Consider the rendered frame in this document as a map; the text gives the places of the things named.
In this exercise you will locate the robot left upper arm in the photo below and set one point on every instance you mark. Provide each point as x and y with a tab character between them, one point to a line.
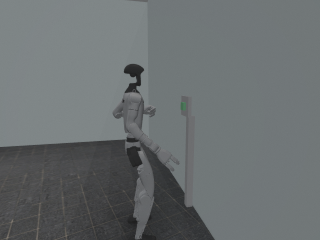
117	111

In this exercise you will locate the robot thigh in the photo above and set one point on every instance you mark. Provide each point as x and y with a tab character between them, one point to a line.
138	182
145	172

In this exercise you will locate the robot right forearm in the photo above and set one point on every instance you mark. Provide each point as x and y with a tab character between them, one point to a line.
143	138

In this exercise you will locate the robot right thigh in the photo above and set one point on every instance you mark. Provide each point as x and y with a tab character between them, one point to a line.
145	172

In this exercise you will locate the robot right upper arm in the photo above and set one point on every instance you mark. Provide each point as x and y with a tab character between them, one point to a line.
134	102

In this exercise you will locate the left robot hand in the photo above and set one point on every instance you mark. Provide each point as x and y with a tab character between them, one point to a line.
149	110

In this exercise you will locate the panel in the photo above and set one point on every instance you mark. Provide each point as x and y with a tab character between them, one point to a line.
189	150

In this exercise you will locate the right robot hand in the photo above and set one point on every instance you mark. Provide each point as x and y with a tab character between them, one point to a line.
164	156

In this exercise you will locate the button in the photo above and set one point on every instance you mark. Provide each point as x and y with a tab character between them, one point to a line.
183	106

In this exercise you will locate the robot left thigh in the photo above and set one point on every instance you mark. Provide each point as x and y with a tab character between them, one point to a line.
138	182

